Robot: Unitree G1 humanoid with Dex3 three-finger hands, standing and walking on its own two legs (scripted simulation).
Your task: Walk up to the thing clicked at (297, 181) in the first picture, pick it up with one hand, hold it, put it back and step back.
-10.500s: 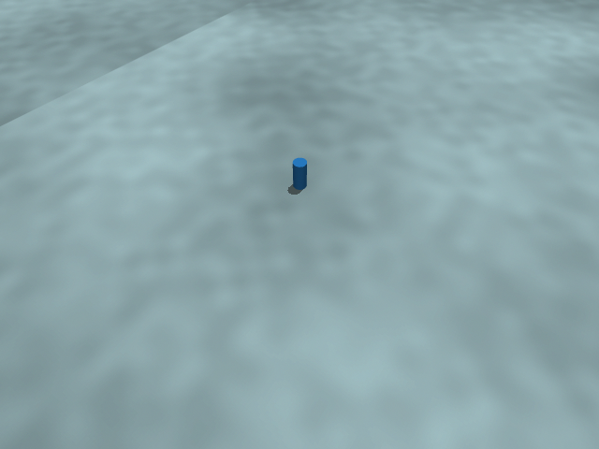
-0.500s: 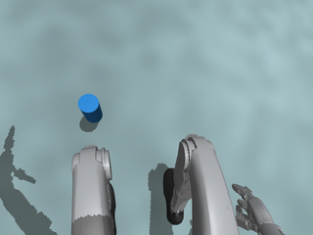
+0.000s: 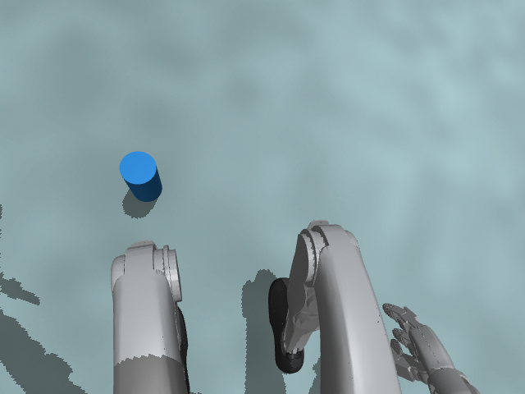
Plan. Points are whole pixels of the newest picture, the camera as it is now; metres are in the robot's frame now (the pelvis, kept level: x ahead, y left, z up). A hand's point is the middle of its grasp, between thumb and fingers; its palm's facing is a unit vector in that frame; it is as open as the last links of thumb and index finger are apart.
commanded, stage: approach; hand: left
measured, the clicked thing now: (143, 178) +0.49 +0.18 -0.30
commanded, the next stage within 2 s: close in in 0.42 s
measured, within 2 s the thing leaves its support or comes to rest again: neither
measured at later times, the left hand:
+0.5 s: hand (66, 188) +0.43 +0.29 -0.19, palm faces -0.02 -1.00 +0.02, open 17.6 cm
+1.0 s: hand (123, 191) +0.45 +0.21 -0.26, palm faces -0.01 -1.00 +0.02, open 17.5 cm
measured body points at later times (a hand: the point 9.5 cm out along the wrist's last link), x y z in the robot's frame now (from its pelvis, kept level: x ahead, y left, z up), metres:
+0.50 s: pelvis -0.01 +0.01 -0.07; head +0.24 +0.12 +0.29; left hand +0.43 +0.34 -0.19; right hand +0.13 -0.27 -0.13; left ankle +0.08 +0.12 -0.34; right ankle +0.12 -0.13 -0.34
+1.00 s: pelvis -0.02 +0.02 -0.09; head +0.24 +0.17 +0.24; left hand +0.44 +0.26 -0.26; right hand +0.11 -0.25 -0.11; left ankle +0.08 +0.12 -0.34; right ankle +0.12 -0.13 -0.34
